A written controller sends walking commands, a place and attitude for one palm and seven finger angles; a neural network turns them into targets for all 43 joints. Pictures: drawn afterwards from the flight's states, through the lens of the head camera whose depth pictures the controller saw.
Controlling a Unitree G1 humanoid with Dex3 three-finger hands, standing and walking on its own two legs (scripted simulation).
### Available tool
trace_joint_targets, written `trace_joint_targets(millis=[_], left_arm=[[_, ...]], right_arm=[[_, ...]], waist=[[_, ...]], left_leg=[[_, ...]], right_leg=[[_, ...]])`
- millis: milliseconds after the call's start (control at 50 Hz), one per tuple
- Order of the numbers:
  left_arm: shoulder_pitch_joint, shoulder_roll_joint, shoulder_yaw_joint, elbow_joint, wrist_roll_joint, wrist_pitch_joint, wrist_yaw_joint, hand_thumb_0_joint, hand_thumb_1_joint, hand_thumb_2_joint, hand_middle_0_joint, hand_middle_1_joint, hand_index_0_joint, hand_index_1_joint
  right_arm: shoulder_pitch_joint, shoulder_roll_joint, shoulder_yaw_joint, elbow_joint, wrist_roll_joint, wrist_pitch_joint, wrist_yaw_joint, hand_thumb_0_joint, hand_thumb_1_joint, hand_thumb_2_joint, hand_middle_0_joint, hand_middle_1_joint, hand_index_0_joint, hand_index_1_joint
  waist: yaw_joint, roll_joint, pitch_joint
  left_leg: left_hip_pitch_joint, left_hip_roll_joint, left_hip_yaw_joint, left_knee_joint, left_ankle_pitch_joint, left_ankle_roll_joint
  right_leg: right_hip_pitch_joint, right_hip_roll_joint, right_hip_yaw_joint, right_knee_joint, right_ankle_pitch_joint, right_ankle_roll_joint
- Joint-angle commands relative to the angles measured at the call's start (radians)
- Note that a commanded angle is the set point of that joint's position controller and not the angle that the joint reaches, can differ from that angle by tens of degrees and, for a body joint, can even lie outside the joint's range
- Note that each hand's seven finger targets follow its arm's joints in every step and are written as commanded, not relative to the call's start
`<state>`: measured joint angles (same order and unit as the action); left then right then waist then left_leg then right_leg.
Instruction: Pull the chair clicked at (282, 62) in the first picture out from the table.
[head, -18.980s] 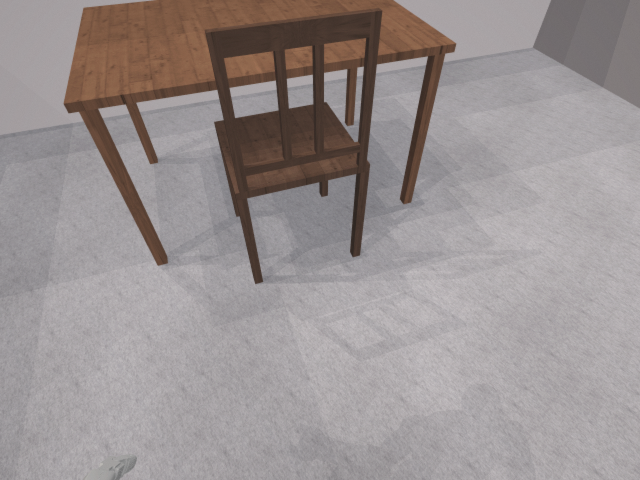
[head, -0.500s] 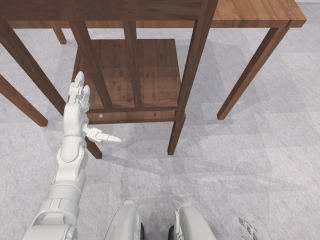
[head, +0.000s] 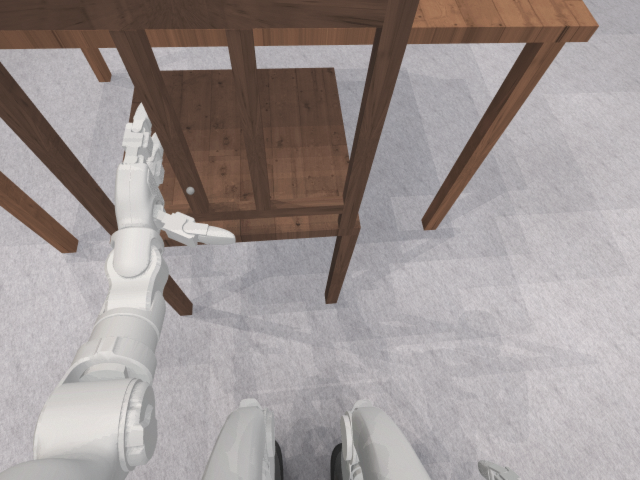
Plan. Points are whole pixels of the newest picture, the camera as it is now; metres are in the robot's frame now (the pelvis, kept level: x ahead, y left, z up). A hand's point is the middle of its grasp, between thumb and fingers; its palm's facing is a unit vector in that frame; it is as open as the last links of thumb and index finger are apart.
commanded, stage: push the fingers through the gap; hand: left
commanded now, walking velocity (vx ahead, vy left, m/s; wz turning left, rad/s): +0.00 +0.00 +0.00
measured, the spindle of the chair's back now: (173, 142) +0.52 +0.16 +0.06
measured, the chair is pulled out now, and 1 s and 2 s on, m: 0.00 0.00 0.03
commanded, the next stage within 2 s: hook a spindle and tug to test in 0.58 s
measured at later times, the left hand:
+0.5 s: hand (192, 179) +0.48 +0.14 +0.03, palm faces +0.08 -1.00 -0.04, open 16.9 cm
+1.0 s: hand (196, 180) +0.48 +0.14 +0.02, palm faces +0.07 -1.00 -0.03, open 15.8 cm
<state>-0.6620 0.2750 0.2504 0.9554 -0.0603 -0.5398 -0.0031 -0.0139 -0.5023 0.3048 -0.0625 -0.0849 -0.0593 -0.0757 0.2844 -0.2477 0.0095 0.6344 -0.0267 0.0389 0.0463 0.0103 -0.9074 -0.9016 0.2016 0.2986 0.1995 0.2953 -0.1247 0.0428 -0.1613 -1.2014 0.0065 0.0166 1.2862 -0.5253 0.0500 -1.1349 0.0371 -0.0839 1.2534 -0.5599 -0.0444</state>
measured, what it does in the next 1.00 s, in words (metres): stands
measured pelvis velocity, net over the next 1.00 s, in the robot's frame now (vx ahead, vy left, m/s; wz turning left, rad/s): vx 0.01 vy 0.00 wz -0.01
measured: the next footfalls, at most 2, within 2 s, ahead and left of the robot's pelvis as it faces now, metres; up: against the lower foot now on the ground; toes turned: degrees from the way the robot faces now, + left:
none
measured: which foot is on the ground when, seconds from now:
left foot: down 0.00-1.00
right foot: down 0.00-1.00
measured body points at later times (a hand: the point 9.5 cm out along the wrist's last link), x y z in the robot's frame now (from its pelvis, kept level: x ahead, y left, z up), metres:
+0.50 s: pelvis +0.01 +0.00 +0.00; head +0.15 +0.01 +0.43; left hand +0.47 +0.20 +0.03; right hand +0.04 -0.25 -0.12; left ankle +0.04 +0.09 -0.62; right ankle +0.01 -0.10 -0.62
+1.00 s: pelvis +0.01 +0.00 +0.00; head +0.15 +0.02 +0.43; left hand +0.47 +0.20 +0.03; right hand +0.05 -0.25 -0.12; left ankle +0.04 +0.09 -0.62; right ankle +0.01 -0.10 -0.62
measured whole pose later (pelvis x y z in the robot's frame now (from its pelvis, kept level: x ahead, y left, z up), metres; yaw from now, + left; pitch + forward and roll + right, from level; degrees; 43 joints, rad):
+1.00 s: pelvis +0.01 +0.00 +0.00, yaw -1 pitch +27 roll -3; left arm -0.73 0.28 0.29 1.04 -0.04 -0.56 0.00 -0.01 -0.50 0.30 -0.20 -0.52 -0.20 -0.51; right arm 0.29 -0.24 0.01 0.62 -0.04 0.09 0.06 0.01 -0.91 -0.90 0.20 0.30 0.20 0.30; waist -0.15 0.04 -0.16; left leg -1.22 0.01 0.02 1.29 -0.53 0.06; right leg -1.15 0.04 -0.08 1.25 -0.56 -0.04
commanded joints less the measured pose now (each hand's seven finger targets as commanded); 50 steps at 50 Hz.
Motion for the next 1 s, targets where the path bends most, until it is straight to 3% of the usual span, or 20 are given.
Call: trace_joint_targets(millis=[0,80,100,180,240,300,360,440,500,560,580,620,660,720,760,780,800,860,900,980], left_arm=[[-0.406,0.169,0.043,-0.178,-0.03,-0.063,-0.029,0.0,-0.5,0.3,-0.06,-0.08,-0.06,-0.08],[-0.473,0.172,0.034,-0.216,-0.018,-0.101,-0.029,0.0,-0.5,0.3,-0.06,-0.08,-0.06,-0.08],[-0.501,0.169,0.03,-0.223,-0.019,-0.109,-0.025,0.0,-0.5,0.3,-0.06,-0.08,-0.06,-0.08],[-0.455,0.2,0.061,-0.095,0.012,-0.084,-0.011,0.0,-0.5,0.3,-0.06,-0.08,-0.06,-0.08],[-0.389,0.197,0.075,-0.071,0.014,-0.063,-0.007,0.0,-0.5,0.3,-0.06,-0.08,-0.06,-0.08],[-0.399,0.188,0.072,-0.107,0.004,-0.063,-0.007,0.0,-0.5,0.3,-0.06,-0.08,-0.06,-0.08],[-0.422,0.229,0.104,-0.18,-0.005,-0.083,-0.003,0.0,-0.5,0.3,-0.06,-0.08,-0.06,-0.08],[-0.396,0.206,0.078,-0.223,0.001,-0.105,-0.004,0.0,-0.5,0.3,-0.06,-0.08,-0.06,-0.08],[-0.422,0.153,0.027,-0.175,0.007,-0.095,-0.01,0.0,-0.5,0.3,-0.06,-0.08,-0.06,-0.08],[-0.404,0.158,0.04,-0.136,0.005,-0.083,-0.012,0.0,-0.5,0.3,-0.06,-0.08,-0.06,-0.08],[-0.401,0.169,0.051,-0.104,0.002,-0.075,-0.012,0.0,-0.5,0.3,-0.06,-0.08,-0.06,-0.08],[-0.44,0.169,0.048,-0.117,0.001,-0.084,-0.014,0.0,-0.5,0.3,-0.06,-0.08,-0.06,-0.08],[-0.447,0.196,0.068,-0.146,0.0,-0.096,-0.013,0.0,-0.5,0.3,-0.06,-0.08,-0.06,-0.08],[-0.439,0.157,0.035,-0.182,-0.001,-0.112,-0.015,0.0,-0.5,0.3,-0.113,-0.244,-0.113,-0.244],[-0.418,0.175,0.051,-0.164,0.002,-0.107,-0.01,0.0,-0.5,0.3,-0.148,-0.354,-0.148,-0.354],[-0.424,0.163,0.036,-0.162,0.006,-0.103,-0.007,0.0,-0.5,0.3,-0.166,-0.409,-0.166,-0.409],[-0.437,0.131,0.014,-0.172,0.003,-0.1,-0.006,0.0,-0.5,0.3,-0.183,-0.464,-0.183,-0.464],[-0.411,0.168,0.053,-0.112,0.009,-0.079,0.003,0.0,-0.5,0.3,-0.236,-0.628,-0.236,-0.628],[-0.445,0.194,0.074,-0.098,0.007,-0.077,0.008,0.0,-0.5,0.3,-0.271,-0.738,-0.271,-0.738],[-0.482,0.179,0.051,-0.18,0.012,-0.11,0.01,0.0,-0.444,0.324,-0.342,-0.957,-0.342,-0.957]], right_arm=[[0.131,-0.165,-0.06,-0.075,0.005,-0.017,-0.016,0.0,-0.9,-0.9,0.2,0.3,0.2,0.3],[0.143,-0.16,-0.063,-0.062,-0.003,-0.019,-0.01,0.0,-0.9,-0.9,0.2,0.3,0.2,0.3],[0.149,-0.162,-0.064,-0.056,-0.004,-0.019,-0.011,0.0,-0.9,-0.9,0.2,0.3,0.2,0.3],[0.168,-0.167,-0.062,-0.044,-0.008,-0.001,-0.005,0.0,-0.9,-0.9,0.2,0.3,0.2,0.3],[0.169,-0.168,-0.061,-0.065,-0.007,0.016,0.003,0.0,-0.9,-0.9,0.2,0.3,0.2,0.3],[0.168,-0.165,-0.061,-0.079,-0.007,0.026,0.006,0.0,-0.9,-0.9,0.2,0.3,0.2,0.3],[0.169,-0.165,-0.063,-0.082,-0.009,0.027,0.007,0.0,-0.9,-0.9,0.2,0.3,0.2,0.3],[0.164,-0.158,-0.064,-0.08,-0.007,0.024,0.009,0.0,-0.9,-0.9,0.2,0.3,0.2,0.3],[0.172,-0.157,-0.064,-0.063,-0.007,0.025,0.007,0.0,-0.9,-0.9,0.2,0.3,0.2,0.3],[0.166,-0.164,-0.066,-0.061,-0.006,0.026,0.007,0.0,-0.9,-0.9,0.2,0.3,0.2,0.3],[0.166,-0.165,-0.065,-0.059,-0.005,0.028,0.005,0.0,-0.9,-0.9,0.2,0.3,0.2,0.3],[0.163,-0.164,-0.062,-0.06,-0.007,0.025,0.003,0.0,-0.9,-0.9,0.2,0.3,0.2,0.3],[0.158,-0.163,-0.062,-0.064,-0.009,0.025,0.003,0.0,-0.9,-0.9,0.2,0.3,0.2,0.3],[0.153,-0.159,-0.065,-0.068,-0.009,0.023,0.006,0.0,-0.9,-0.9,0.2,0.3,0.2,0.3],[0.154,-0.165,-0.067,-0.066,-0.01,0.029,0.008,0.0,-0.9,-0.9,0.2,0.3,0.2,0.3],[0.154,-0.163,-0.065,-0.066,-0.01,0.032,0.008,0.0,-0.9,-0.9,0.2,0.3,0.2,0.3],[0.154,-0.161,-0.067,-0.069,-0.009,0.031,0.009,0.0,-0.9,-0.9,0.2,0.3,0.2,0.3],[0.156,-0.165,-0.065,-0.066,-0.009,0.041,0.007,0.0,-0.9,-0.9,0.2,0.3,0.2,0.3],[0.158,-0.167,-0.06,-0.067,-0.01,0.04,0.002,0.0,-0.9,-0.9,0.2,0.3,0.2,0.3],[0.15,-0.157,-0.061,-0.076,-0.013,0.035,0.004,0.0,-0.9,-0.9,0.2,0.3,0.2,0.3]], waist=[[-0.037,0.032,-0.463],[-0.037,0.102,-0.524],[-0.053,0.092,-0.524],[-0.05,0.052,-0.469],[-0.026,0.062,-0.489],[-0.034,0.037,-0.499],[-0.026,0.049,-0.536],[-0.024,0.077,-0.536],[-0.058,0.049,-0.472],[-0.047,0.061,-0.46],[-0.051,0.032,-0.437],[-0.052,0.064,-0.451],[-0.037,0.077,-0.488],[-0.039,0.12,-0.519],[-0.034,0.097,-0.514],[-0.044,0.074,-0.509],[-0.052,0.093,-0.511],[-0.045,0.042,-0.473],[-0.055,0.018,-0.45],[-0.043,0.094,-0.525]], left_leg=[[0.345,-0.004,-0.071,-0.125,0.294,-0.014],[0.439,0.003,-0.089,-0.119,0.361,-0.024],[0.451,0.006,-0.091,-0.114,0.376,-0.02],[0.377,0.004,-0.088,-0.114,0.343,-0.018],[0.382,0.002,-0.082,-0.125,0.366,-0.02],[0.38,0.003,-0.081,-0.126,0.374,-0.016],[0.389,0.003,-0.074,-0.121,0.39,-0.015],[0.426,0.006,-0.078,-0.127,0.41,-0.022],[0.408,0.007,-0.082,-0.129,0.369,-0.018],[0.405,0.004,-0.084,-0.133,0.336,-0.02],[0.379,0.003,-0.08,-0.132,0.319,-0.018],[0.39,0.002,-0.083,-0.13,0.328,-0.018],[0.402,0.0,-0.081,-0.123,0.35,-0.019],[0.483,0.009,-0.095,-0.125,0.42,-0.029],[0.472,0.011,-0.098,-0.125,0.413,-0.03],[0.46,0.01,-0.099,-0.125,0.406,-0.027],[0.475,0.01,-0.102,-0.125,0.414,-0.026],[0.406,0.005,-0.091,-0.126,0.356,-0.021],[0.363,0.003,-0.087,-0.124,0.325,-0.015],[0.441,0.006,-0.092,-0.121,0.383,-0.023]], right_leg=[[0.199,0.006,0.083,-0.184,0.299,0.015],[0.155,0.01,0.069,-0.167,0.318,0.012],[0.143,0.011,0.068,-0.165,0.328,0.013],[0.148,0.011,0.064,-0.165,0.311,0.014],[0.167,0.011,0.062,-0.163,0.332,0.011],[0.187,0.014,0.065,-0.166,0.351,0.014],[0.222,0.015,0.076,-0.17,0.377,0.017],[0.212,0.017,0.072,-0.168,0.385,0.014],[0.173,0.018,0.066,-0.177,0.349,0.017],[0.15,0.016,0.063,-0.184,0.306,0.015],[0.158,0.017,0.065,-0.189,0.3,0.016],[0.145,0.014,0.065,-0.181,0.303,0.015],[0.168,0.014,0.069,-0.175,0.322,0.013],[0.128,0.015,0.055,-0.162,0.351,0.01],[0.131,0.017,0.053,-0.163,0.342,0.01],[0.136,0.018,0.053,-0.162,0.342,0.012],[0.119,0.017,0.051,-0.161,0.344,0.012],[0.145,0.016,0.054,-0.171,0.315,0.016],[0.156,0.015,0.062,-0.173,0.306,0.017],[0.151,0.015,0.062,-0.16,0.336,0.013]])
